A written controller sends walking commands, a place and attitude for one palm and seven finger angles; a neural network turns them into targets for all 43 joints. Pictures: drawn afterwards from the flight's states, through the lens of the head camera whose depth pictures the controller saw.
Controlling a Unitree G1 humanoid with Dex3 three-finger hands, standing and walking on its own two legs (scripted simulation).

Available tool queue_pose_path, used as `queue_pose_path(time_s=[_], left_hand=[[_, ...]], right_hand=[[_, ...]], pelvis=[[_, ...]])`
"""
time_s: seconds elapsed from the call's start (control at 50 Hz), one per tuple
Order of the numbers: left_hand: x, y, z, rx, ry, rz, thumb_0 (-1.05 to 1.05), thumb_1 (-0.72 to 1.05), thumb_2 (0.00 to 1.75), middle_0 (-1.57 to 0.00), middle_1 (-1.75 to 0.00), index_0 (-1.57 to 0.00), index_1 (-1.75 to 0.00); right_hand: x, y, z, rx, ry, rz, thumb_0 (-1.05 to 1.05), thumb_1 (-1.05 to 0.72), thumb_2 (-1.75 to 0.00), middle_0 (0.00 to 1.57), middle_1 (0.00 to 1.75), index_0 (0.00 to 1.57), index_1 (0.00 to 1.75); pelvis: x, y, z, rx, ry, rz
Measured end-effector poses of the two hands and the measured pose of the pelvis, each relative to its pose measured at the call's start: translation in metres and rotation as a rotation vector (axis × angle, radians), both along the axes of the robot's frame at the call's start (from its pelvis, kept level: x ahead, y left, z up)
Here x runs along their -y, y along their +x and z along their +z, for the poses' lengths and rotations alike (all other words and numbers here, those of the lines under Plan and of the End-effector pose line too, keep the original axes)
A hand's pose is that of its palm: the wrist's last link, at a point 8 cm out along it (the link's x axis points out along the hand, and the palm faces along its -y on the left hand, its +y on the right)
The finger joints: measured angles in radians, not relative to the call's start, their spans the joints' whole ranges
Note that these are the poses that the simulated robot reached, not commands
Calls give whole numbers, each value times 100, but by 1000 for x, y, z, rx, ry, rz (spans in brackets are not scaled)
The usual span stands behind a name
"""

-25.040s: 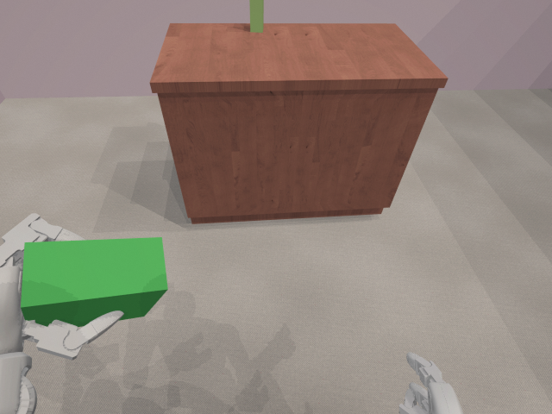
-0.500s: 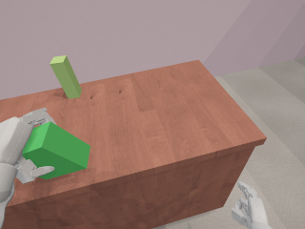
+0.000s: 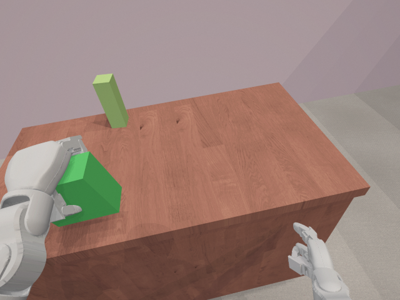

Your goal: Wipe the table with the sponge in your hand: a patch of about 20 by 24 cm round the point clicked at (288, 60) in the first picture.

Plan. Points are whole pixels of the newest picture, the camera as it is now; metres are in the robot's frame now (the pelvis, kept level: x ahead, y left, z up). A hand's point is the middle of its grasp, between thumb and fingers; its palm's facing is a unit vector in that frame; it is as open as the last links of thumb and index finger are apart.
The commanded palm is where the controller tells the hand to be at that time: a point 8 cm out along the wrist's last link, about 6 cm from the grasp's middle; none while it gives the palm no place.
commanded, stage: turn the palm down, sponge in hand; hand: left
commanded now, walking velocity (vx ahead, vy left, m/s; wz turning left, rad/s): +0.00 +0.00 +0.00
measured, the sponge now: (79, 196) +0.23 +0.29 +0.11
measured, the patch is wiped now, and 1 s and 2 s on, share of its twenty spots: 0.00 0.00 0.00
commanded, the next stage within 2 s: move the sponge above the wiping area in 0.56 s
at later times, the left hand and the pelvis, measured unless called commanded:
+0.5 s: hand (64, 184) +0.23 +0.29 +0.16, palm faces +0.11 -0.06 -0.99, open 10.2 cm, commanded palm +0.19 +0.28 +0.23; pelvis +0.00 +0.00 +0.00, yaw +0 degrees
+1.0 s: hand (73, 188) +0.23 +0.28 +0.14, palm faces +0.06 -0.06 -1.00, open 10.2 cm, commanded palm +0.20 +0.28 +0.21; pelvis +0.00 -0.01 +0.00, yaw +0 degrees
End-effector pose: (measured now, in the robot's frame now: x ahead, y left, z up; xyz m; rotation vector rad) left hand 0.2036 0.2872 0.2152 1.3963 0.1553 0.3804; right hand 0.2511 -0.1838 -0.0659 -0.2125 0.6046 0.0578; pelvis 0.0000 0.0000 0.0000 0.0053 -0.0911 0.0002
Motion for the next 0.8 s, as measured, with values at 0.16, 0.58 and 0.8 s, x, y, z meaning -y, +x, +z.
queue_pose_path(time_s=[0.16,0.58,0.8], left_hand=[[-1,3,-4,-58,48,18,-1,-52,103,-72,-133,-74,-132],[3,3,-7,-69,63,16,-1,-52,103,-72,-133,-75,-132],[8,5,-10,-83,65,12,-1,-52,103,-72,-133,-75,-132]], right_hand=[[-7,2,1,-6,15,15,1,-91,-90,20,30,21,30],[-3,-2,-2,-14,18,12,1,-91,-90,20,30,21,30],[6,0,-3,-8,17,0,1,-91,-90,20,30,21,30]], pelvis=[[-5,-2,1,-1,2,-3],[-2,-4,1,6,3,-7],[4,-2,1,3,5,-10]])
